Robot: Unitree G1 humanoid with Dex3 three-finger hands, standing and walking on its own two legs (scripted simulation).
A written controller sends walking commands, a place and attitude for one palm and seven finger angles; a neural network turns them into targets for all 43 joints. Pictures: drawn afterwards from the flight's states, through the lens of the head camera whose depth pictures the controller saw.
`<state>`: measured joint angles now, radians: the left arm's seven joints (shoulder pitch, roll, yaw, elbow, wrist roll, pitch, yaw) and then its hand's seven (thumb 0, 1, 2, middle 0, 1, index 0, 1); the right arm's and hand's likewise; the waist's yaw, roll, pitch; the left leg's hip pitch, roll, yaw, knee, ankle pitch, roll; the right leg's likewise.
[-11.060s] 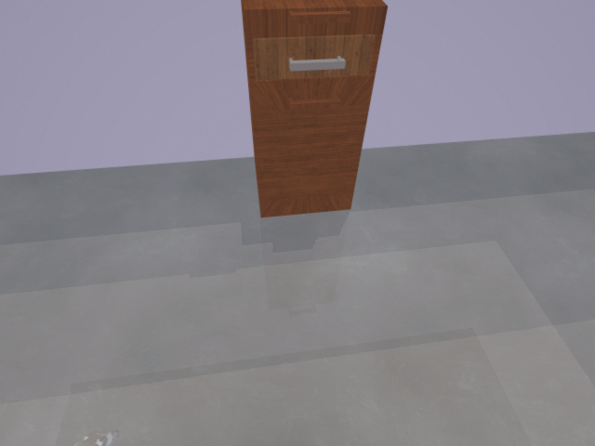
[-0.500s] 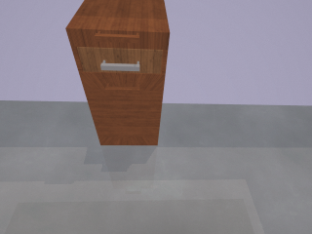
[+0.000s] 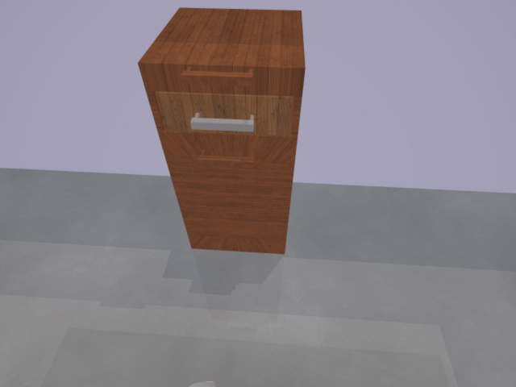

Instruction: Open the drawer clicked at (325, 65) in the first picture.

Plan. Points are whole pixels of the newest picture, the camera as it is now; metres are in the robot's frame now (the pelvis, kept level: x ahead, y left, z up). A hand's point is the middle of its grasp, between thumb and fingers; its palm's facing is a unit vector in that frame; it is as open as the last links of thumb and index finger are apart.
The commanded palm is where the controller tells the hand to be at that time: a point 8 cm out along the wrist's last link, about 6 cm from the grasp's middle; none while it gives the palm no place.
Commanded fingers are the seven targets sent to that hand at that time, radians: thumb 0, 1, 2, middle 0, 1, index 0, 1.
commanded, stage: take the last steps up to it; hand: left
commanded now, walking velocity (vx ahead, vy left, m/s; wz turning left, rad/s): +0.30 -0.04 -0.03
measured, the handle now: (223, 120) +0.80 +0.17 -0.04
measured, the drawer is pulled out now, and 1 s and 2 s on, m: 0.00 0.00 0.00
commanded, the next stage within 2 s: come to a stop and stand still in 0.56 s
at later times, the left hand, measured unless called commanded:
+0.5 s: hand (167, 323) +0.27 +0.21 -0.16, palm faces -0.04 -0.98 -0.21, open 7.4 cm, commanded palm none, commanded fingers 0.00 0.90 0.90 -0.20 -0.30 -0.20 -0.30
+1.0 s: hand (199, 304) +0.31 +0.16 -0.17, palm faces +0.04 -0.97 -0.26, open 7.3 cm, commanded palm none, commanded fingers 0.00 0.90 0.90 -0.20 -0.30 -0.20 -0.30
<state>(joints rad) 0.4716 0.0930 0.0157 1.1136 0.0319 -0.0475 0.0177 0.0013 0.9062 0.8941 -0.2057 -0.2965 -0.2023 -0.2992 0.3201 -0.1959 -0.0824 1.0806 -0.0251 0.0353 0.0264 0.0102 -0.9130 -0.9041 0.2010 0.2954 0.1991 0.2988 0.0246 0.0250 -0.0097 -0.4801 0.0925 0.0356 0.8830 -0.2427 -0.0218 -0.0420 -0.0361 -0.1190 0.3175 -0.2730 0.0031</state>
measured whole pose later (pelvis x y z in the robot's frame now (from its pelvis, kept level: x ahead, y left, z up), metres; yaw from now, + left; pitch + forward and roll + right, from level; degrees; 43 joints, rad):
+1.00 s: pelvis +0.25 -0.03 -0.01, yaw -2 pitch -1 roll +1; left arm 0.18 0.15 0.04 1.02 0.03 0.02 0.03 -0.01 0.92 0.89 -0.21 -0.30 -0.20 -0.30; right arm 0.18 -0.19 -0.06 1.03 -0.01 0.05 -0.01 0.00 -0.91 -0.90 0.20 0.30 0.20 0.30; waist 0.03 0.03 0.06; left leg -0.40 0.02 0.02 0.89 -0.43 -0.04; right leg -0.33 -0.05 -0.16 0.48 -0.15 -0.07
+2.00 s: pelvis +0.19 -0.01 +0.00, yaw -2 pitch -1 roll +0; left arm 0.31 0.11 0.00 1.14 0.01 0.01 0.03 0.00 0.91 0.89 -0.20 -0.30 -0.20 -0.30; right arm 0.37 -0.11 -0.01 1.18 -0.01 0.01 -0.03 0.01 -0.91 -0.90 0.20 0.30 0.20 0.30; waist -0.01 0.00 0.03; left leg -0.20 0.04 0.06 0.40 -0.18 -0.02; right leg -0.19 0.01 -0.05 0.43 -0.23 -0.03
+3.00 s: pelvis +0.22 +0.00 -0.01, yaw +0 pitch +0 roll -1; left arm 0.46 0.12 0.02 1.09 0.03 -0.03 0.02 0.00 0.91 0.89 -0.20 -0.30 -0.20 -0.30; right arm 0.35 -0.14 -0.02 1.08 -0.02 -0.01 -0.01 0.01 -0.91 -0.90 0.20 0.30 0.20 0.30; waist 0.02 -0.01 -0.03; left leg -0.31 0.03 0.06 0.68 -0.39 0.05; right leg -0.20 0.00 -0.08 0.53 -0.32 -0.02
